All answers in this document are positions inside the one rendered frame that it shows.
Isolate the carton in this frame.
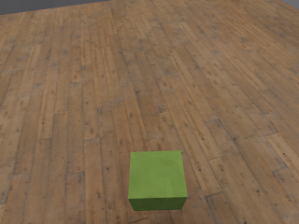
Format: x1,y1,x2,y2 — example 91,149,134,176
128,150,188,211

